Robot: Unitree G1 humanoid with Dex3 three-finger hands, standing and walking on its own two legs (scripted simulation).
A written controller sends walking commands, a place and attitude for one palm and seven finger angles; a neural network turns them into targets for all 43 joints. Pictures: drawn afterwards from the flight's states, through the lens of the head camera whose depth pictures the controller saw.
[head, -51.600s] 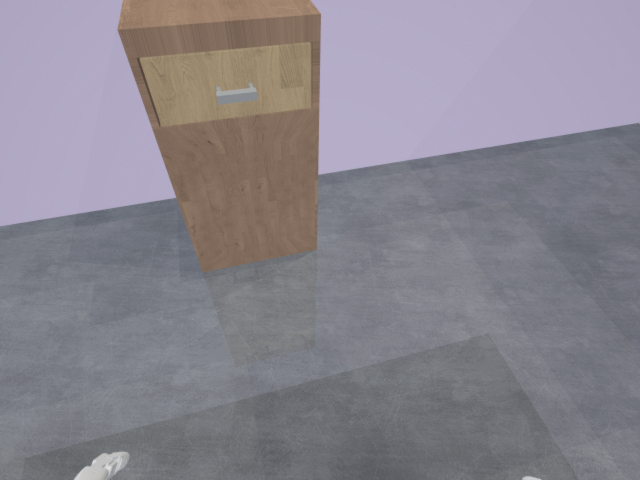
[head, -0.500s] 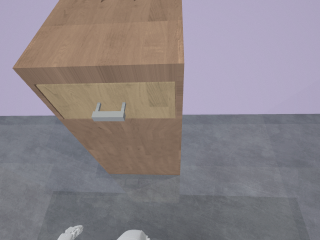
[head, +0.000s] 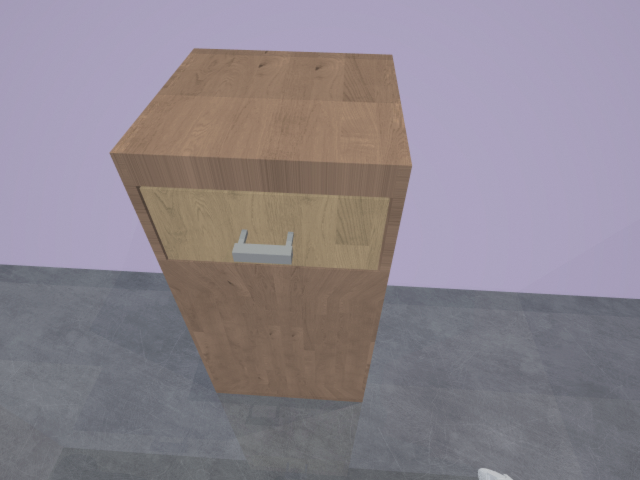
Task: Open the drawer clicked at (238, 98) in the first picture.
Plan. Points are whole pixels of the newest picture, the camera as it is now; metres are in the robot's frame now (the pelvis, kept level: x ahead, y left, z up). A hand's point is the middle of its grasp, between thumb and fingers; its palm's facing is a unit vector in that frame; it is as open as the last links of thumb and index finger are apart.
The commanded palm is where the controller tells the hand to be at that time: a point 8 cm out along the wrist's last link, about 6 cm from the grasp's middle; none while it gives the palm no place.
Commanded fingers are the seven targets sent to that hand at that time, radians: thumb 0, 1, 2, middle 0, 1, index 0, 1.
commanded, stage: come to a stop and stand still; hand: left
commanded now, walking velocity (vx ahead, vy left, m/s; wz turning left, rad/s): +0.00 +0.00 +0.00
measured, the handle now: (265, 244) +0.49 +0.15 -0.02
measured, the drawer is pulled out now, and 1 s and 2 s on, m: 0.00 0.00 0.00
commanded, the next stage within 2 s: look again from close up in 1.00 s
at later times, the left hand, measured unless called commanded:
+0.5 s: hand out of the picture -0.09 +0.20 -0.17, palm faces +0.06 -0.98 -0.20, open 7.4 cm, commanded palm none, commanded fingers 0.00 0.90 0.90 -0.20 -0.30 -0.20 -0.30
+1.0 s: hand out of the picture -0.16 +0.15 -0.17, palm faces +0.12 -0.98 -0.14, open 7.4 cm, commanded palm none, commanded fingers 0.00 0.90 0.90 -0.20 -0.30 -0.20 -0.30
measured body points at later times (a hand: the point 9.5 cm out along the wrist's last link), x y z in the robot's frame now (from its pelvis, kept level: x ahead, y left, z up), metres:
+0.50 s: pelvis -0.06 +0.02 +0.01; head -0.08 +0.03 +0.46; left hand -0.09 +0.25 -0.15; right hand -0.04 -0.22 -0.14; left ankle +0.02 +0.09 -0.73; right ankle +0.00 -0.13 -0.72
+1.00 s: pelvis -0.10 +0.01 +0.01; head -0.14 +0.02 +0.46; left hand -0.17 +0.21 -0.16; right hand -0.07 -0.22 -0.14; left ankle -0.08 +0.10 -0.70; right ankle -0.07 -0.11 -0.73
